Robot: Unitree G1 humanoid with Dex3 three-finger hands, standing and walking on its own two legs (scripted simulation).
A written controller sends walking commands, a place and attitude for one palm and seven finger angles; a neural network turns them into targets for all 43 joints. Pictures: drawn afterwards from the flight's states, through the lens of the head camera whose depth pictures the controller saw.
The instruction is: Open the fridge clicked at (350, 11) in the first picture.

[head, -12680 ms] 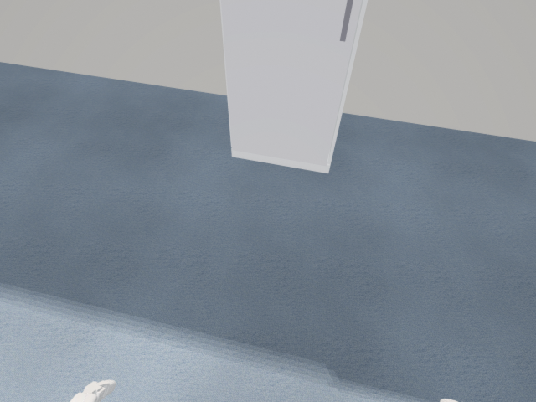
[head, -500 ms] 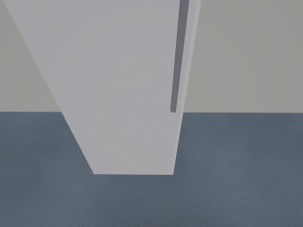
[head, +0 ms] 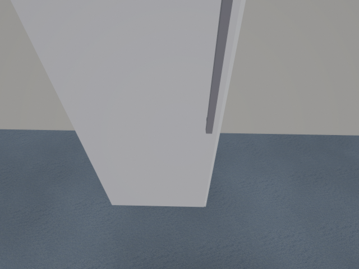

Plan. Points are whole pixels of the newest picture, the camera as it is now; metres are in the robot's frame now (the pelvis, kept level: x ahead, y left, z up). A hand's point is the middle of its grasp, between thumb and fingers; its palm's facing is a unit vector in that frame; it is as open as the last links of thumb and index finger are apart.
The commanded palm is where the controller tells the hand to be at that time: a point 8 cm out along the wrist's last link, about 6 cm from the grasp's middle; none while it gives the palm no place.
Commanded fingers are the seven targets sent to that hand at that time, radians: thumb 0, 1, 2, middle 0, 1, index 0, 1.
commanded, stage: look again from close up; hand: right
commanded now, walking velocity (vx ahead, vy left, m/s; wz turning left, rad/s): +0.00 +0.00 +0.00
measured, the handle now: (216, 69) +0.55 -0.06 +0.19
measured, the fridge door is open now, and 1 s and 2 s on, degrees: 0 0 0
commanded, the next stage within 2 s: raise the hand to about handle height in 1.22 s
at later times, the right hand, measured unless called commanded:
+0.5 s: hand out of the picture +0.05 -0.21 -0.17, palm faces -0.05 +0.96 -0.28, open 7.4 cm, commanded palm none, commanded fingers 0.00 -0.90 -0.90 0.20 0.30 0.20 0.30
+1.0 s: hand out of the picture +0.09 -0.21 -0.17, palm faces -0.05 +0.96 -0.28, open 7.4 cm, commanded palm none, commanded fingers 0.00 -0.90 -0.90 0.20 0.30 0.20 0.30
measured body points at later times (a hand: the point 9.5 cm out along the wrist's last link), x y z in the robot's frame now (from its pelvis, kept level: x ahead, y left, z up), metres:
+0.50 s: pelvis +0.02 +0.01 +0.00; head +0.03 +0.00 +0.45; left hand +0.06 +0.29 -0.14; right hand +0.05 -0.26 -0.15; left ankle +0.01 +0.14 -0.74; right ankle +0.08 -0.05 -0.74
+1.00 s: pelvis +0.05 +0.01 +0.00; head +0.05 +0.00 +0.45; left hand +0.11 +0.29 -0.13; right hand +0.10 -0.26 -0.15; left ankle +0.01 +0.14 -0.74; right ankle +0.08 -0.05 -0.74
